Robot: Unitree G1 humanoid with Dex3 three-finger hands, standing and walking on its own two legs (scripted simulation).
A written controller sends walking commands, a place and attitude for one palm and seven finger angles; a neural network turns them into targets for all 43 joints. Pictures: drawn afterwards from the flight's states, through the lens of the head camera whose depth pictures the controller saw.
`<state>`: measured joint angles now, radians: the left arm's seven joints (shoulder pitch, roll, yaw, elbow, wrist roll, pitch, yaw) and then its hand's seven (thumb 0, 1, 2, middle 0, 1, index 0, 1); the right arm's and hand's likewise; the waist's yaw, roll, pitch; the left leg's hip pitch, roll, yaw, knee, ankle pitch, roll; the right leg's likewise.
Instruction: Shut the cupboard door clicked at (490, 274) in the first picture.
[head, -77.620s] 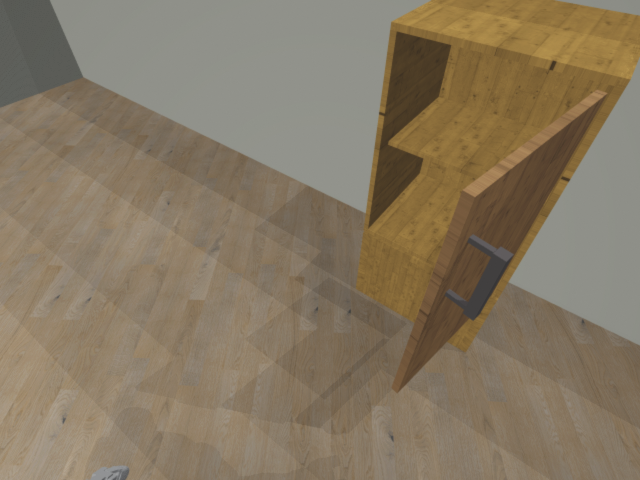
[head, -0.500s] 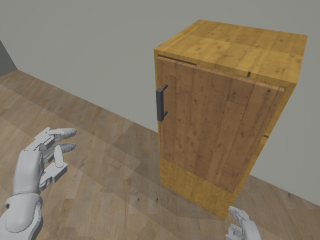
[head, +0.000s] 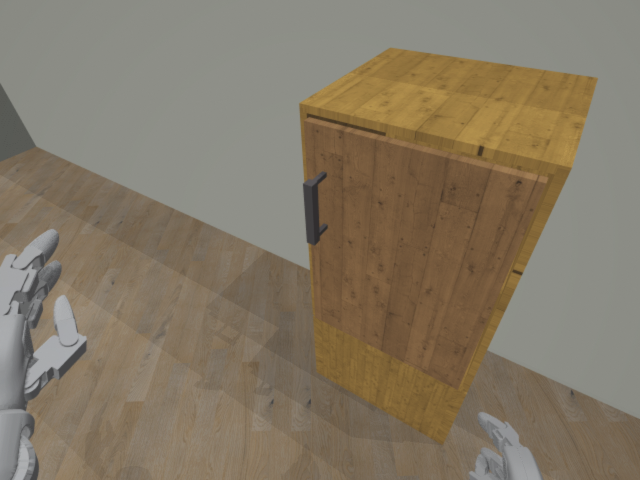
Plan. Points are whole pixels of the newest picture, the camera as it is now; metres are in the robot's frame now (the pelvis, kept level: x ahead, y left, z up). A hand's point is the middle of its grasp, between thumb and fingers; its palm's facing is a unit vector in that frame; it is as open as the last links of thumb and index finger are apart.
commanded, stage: step back with the hand held close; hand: left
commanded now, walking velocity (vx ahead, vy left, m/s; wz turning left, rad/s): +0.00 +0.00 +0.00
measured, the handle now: (317, 208) +0.63 +0.08 +0.00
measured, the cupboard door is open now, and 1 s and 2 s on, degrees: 0 0 0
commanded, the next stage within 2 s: stop stepping back and stand still in 1.46 s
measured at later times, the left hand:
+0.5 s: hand (76, 339) +0.19 +0.27 +0.16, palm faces +0.40 -0.77 -0.50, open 7.4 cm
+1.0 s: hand out of the picture +0.10 +0.28 +0.16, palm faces +0.52 -0.73 -0.44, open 7.4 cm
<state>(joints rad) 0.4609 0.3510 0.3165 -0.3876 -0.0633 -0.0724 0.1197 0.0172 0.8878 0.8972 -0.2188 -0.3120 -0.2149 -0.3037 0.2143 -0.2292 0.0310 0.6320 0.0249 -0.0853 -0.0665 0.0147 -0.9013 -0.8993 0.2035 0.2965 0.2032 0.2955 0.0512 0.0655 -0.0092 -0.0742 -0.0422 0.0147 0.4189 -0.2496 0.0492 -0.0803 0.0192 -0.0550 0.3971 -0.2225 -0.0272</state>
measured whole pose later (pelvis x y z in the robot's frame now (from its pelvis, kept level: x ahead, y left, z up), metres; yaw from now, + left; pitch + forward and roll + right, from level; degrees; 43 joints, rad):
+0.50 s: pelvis -0.01 +0.01 -0.01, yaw -1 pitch +0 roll +0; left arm 0.55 0.44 0.40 -0.45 -0.06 -0.14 0.15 0.02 0.89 0.90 -0.22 -0.31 -0.21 -0.30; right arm 0.20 -0.25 -0.02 0.58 0.03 0.03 -0.09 0.01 -0.90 -0.90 0.20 0.30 0.20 0.30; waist 0.00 0.04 -0.01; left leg -0.27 -0.05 0.03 0.53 -0.27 0.06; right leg -0.29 0.01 -0.04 0.53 -0.25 -0.02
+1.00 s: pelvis -0.09 +0.01 -0.03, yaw +2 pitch -2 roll -1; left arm 0.47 0.40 0.46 -0.49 0.01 -0.21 0.16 0.01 0.89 0.90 -0.21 -0.31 -0.21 -0.30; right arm 0.26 -0.22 0.01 0.57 0.01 -0.04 -0.07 0.01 -0.90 -0.90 0.21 0.30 0.21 0.30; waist 0.00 0.00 0.00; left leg -0.45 -0.02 0.05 0.74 -0.33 0.08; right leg -0.42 0.03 -0.01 0.67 -0.23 0.00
